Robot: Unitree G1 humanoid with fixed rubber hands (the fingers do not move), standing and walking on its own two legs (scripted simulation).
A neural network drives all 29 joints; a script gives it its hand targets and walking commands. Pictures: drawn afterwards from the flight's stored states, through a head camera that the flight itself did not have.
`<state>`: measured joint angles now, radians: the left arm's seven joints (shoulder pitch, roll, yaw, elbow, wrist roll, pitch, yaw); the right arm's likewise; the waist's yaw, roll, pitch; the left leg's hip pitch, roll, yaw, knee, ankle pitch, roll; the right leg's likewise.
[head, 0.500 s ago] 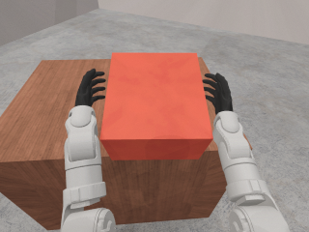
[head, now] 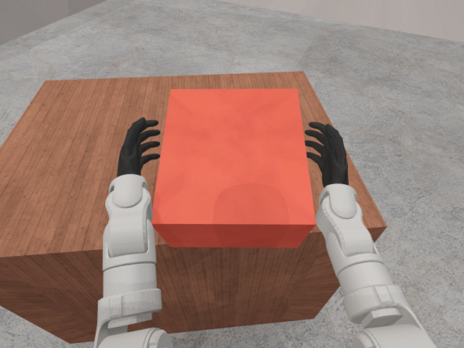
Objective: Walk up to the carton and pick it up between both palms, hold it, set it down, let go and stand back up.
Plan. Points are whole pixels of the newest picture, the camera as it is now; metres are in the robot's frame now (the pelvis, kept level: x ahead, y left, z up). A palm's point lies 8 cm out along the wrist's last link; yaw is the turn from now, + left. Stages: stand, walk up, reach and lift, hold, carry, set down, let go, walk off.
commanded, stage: set down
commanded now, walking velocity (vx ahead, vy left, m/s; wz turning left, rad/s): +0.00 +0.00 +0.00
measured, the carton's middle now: (233, 168) +0.41 -0.01 +0.09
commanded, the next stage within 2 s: none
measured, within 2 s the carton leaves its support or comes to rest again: rests again in 1.88 s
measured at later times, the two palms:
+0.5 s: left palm (146, 173) +0.37 +0.14 +0.13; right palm (341, 173) +0.35 -0.19 +0.12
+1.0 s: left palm (145, 170) +0.40 +0.15 +0.10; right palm (322, 168) +0.39 -0.18 +0.09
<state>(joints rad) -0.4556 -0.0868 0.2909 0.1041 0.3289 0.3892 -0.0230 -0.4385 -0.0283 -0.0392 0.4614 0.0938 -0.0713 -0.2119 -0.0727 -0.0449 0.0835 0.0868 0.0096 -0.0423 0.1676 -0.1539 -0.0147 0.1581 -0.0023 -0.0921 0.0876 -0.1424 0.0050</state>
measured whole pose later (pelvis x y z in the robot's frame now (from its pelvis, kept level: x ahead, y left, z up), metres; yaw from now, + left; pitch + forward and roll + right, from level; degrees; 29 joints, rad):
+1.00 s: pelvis +0.00 +0.01 +0.00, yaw +2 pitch +5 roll -1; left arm -0.69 -0.07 0.41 0.67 0.32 0.14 0.03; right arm -0.67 0.00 -0.36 0.84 -0.21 -0.13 -0.10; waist -0.07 0.00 -0.04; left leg -0.15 0.00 -0.08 0.19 -0.13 -0.02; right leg -0.06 0.00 -0.13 0.09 -0.10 0.00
